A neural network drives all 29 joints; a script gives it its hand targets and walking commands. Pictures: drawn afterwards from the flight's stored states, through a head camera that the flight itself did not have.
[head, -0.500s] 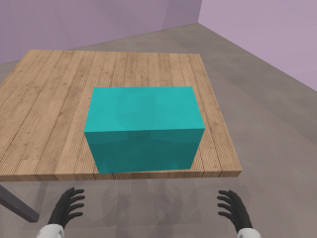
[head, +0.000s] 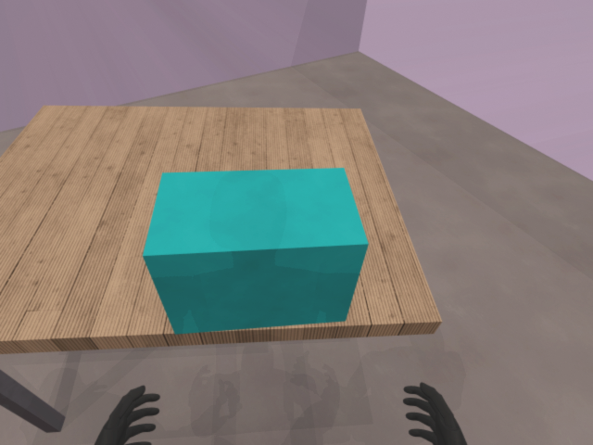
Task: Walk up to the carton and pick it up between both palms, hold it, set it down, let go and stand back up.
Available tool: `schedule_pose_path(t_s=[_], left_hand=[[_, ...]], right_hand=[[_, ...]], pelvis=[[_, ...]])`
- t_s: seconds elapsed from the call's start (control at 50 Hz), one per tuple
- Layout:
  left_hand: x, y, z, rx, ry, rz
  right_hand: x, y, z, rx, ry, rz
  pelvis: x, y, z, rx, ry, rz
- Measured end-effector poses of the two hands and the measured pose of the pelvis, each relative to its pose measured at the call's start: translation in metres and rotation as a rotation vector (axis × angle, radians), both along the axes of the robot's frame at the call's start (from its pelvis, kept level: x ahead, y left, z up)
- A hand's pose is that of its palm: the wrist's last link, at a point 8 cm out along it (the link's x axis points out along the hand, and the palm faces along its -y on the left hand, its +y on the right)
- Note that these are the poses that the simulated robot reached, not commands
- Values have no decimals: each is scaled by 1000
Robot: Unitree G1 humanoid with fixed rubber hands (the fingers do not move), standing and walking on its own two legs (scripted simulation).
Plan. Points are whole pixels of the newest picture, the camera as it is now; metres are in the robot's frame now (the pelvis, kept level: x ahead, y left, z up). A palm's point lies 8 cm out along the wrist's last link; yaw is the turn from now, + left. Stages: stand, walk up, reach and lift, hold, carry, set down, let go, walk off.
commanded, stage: set down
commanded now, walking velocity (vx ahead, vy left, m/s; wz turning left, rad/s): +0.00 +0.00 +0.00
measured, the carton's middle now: (259, 251) +0.44 +0.06 -0.02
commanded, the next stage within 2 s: let go in 0.10 s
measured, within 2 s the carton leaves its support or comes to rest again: neither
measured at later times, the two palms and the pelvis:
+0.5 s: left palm (123, 442) +0.16 +0.23 -0.09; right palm out of the picture +0.14 -0.22 -0.08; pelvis -0.01 +0.01 +0.00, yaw -1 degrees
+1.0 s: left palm out of the picture +0.00 +0.27 -0.13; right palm out of the picture +0.02 -0.22 -0.14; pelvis +0.00 +0.02 +0.00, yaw +3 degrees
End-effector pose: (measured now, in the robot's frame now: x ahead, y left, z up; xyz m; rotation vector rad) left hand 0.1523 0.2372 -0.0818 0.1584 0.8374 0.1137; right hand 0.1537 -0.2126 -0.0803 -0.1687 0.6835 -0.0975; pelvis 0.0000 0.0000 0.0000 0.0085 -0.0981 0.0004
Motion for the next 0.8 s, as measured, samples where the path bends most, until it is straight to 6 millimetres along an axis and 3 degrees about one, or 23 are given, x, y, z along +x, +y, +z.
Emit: schedule_pose_path(t_s=[0.12,0.4,0.62,0.7,0.8], left_hand=[[-4,-3,-3,15,27,-3],[10,-11,-3,3,0,-35],[8,-8,-4,7,-14,-53],[-9,5,-9,24,-17,-37],[-54,24,-24,34,82,50]], right_hand=[[-9,-3,-4,-7,30,3],[-12,-9,0,-25,21,4],[-17,-10,1,-38,37,1],[-43,-13,-23,-44,238,-3],[-83,-12,-44,-16,415,-27]], pelvis=[[-1,1,0,1,7,-4],[-4,4,-1,1,18,-12],[-6,8,-2,-3,25,-14],[-5,11,-4,-13,58,10],[0,14,-5,-15,76,26]])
